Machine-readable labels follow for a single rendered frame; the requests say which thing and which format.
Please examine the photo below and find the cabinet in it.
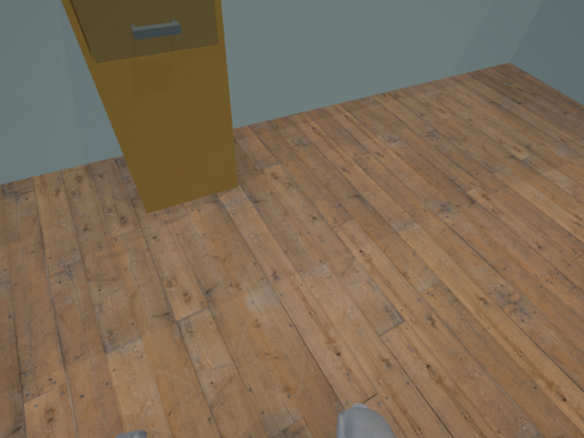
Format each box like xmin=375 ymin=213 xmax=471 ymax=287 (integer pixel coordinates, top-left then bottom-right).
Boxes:
xmin=61 ymin=0 xmax=238 ymax=214

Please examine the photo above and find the right robot thigh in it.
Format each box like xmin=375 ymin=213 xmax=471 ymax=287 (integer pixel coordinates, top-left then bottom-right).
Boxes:
xmin=337 ymin=407 xmax=396 ymax=438

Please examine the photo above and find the drawer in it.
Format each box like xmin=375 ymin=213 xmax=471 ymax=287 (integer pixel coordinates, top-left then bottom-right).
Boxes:
xmin=72 ymin=0 xmax=218 ymax=64

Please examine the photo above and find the handle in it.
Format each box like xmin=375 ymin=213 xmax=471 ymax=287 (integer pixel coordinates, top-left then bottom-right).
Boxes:
xmin=131 ymin=20 xmax=182 ymax=40

